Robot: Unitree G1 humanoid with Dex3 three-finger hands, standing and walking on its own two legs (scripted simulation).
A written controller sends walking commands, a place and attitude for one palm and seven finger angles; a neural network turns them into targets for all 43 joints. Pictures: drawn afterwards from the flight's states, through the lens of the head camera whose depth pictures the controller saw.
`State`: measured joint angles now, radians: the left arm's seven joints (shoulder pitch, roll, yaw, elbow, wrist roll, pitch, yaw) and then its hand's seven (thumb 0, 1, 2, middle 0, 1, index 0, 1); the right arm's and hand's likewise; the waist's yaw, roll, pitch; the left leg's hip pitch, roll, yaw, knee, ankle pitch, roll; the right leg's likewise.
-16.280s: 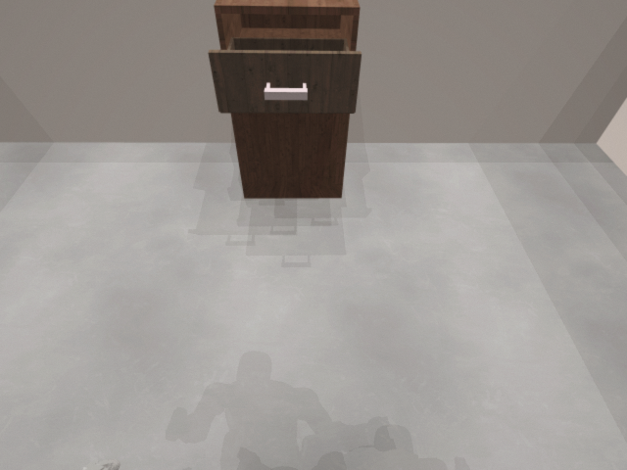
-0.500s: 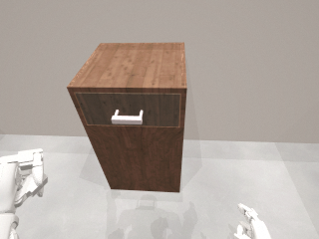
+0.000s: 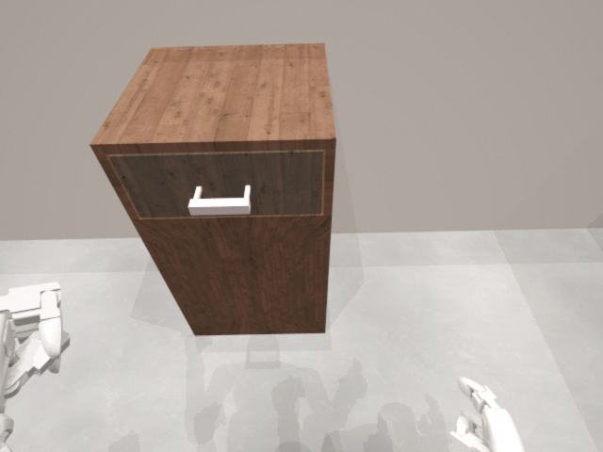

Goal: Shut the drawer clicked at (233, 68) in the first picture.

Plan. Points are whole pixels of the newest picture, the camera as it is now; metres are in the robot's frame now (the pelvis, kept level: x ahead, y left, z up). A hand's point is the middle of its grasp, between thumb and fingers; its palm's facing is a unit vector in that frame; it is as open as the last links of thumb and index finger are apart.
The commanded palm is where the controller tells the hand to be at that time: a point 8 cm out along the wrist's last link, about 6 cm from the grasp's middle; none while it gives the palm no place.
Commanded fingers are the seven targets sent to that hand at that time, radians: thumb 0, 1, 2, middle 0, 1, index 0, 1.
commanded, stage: step back with the hand held close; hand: left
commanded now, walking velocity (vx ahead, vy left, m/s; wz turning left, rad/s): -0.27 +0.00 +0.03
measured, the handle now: (221, 198) +0.60 +0.21 -0.05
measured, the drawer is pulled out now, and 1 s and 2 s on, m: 0.00 0.00 0.00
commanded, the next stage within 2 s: stop stepping back and stand still in 1.22 s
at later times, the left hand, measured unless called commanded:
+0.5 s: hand (9, 407) +0.13 +0.26 +0.15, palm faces +0.37 -0.81 -0.46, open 3.3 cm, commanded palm +0.07 +0.30 +0.17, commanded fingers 0.00 0.90 0.90 -1.40 -1.60 -1.40 -1.60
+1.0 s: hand out of the picture +0.07 +0.21 +0.16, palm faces +0.29 -0.81 -0.51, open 3.3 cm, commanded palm +0.00 +0.27 +0.17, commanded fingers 0.00 0.90 0.90 -1.40 -1.60 -1.40 -1.60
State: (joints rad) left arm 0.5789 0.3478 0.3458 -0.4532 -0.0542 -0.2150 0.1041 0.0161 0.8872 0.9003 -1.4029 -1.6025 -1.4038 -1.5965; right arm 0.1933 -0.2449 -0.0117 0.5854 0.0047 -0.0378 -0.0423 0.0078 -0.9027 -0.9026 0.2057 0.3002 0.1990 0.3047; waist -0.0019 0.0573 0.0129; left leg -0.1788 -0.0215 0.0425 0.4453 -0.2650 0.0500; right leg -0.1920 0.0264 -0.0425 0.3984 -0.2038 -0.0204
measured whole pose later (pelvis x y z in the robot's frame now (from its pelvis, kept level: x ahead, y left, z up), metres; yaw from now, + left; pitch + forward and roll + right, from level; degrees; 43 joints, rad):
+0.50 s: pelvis -0.06 +0.02 -0.02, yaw +0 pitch +0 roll -2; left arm 0.60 0.36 0.37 -0.57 -0.02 -0.23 0.13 0.02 0.88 0.90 -1.40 -1.60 -1.40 -1.60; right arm 0.19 -0.21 0.00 0.53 0.00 -0.05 -0.06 0.01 -0.90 -0.90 0.21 0.30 0.20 0.30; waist 0.01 0.01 0.02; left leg -0.37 -0.04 0.05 0.62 -0.27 0.08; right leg -0.37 0.01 -0.03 0.55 -0.19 0.00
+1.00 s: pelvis -0.12 -0.02 -0.01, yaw +1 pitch +2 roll -1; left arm 0.65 0.44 0.39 -0.64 -0.04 -0.28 0.11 0.02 0.88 0.90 -1.40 -1.60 -1.41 -1.60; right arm 0.15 -0.20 -0.02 0.57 0.00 -0.05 -0.04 0.01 -0.90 -0.90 0.21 0.30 0.20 0.30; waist -0.02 0.00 0.02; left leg -0.52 -0.02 -0.01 0.72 -0.31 0.01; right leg -0.36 0.09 0.05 0.56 -0.24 -0.03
